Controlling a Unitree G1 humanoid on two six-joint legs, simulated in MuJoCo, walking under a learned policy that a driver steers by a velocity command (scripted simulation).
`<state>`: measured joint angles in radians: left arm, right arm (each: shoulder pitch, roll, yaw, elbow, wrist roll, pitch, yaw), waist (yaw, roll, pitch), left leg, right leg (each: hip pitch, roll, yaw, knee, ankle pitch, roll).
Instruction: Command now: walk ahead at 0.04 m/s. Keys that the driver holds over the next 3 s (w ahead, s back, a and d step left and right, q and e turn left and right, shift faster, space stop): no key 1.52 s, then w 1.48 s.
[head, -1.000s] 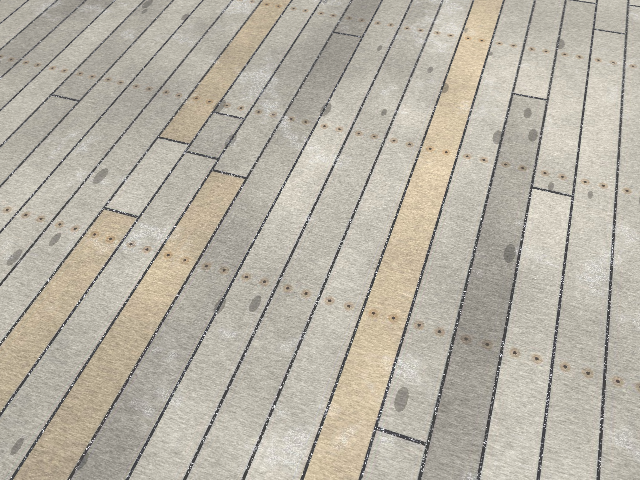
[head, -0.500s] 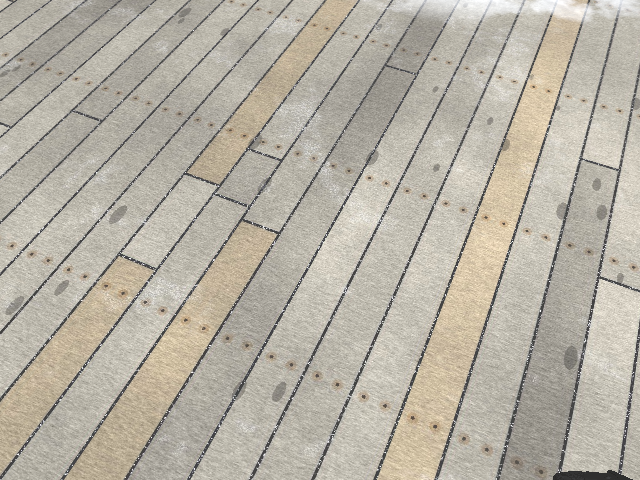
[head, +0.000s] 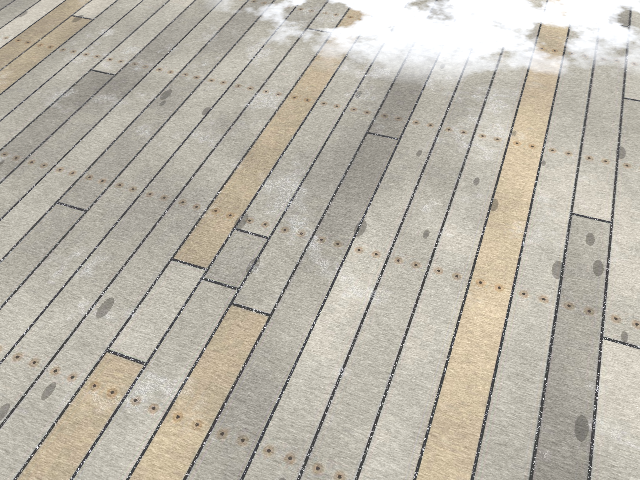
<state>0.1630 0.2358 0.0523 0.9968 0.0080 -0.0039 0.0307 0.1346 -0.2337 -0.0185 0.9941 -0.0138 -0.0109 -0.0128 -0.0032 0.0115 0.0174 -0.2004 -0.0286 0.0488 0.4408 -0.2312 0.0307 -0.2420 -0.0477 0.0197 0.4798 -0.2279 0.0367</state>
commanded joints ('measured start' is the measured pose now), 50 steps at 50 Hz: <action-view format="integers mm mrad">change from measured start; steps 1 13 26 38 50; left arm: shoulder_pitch -2 -18 -15 26 77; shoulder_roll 123 115 101 86 68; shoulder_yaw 20 13 8 0 -8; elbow -14 44 86 115 131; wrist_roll -5 -7 -5 -5 -7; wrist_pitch -18 -3 7 6 4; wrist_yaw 3 9 14 19 22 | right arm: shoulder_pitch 9 17 42 85 131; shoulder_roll -113 -118 -109 -88 -70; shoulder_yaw -24 -28 -23 -17 -13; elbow -23 34 73 92 96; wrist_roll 5 10 9 9 11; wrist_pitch -1 15 12 7 4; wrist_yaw -6 -14 -21 -23 -23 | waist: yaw -3 1 3 4 3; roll -66 -11 -16 -9 -9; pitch -55 -44 -3 17 25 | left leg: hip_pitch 18 46 18 -3 -8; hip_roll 62 69 71 70 68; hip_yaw -52 -50 -55 -59 -61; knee -49 -39 -65 -86 -90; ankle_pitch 170 225 126 58 58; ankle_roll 16 4 1 4 9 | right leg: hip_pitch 65 86 71 49 36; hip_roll -35 -14 2 7 8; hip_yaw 33 12 -1 -5 -7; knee -57 -55 -80 -91 -92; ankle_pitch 264 272 165 104 97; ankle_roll -44 -51 -42 -36 -33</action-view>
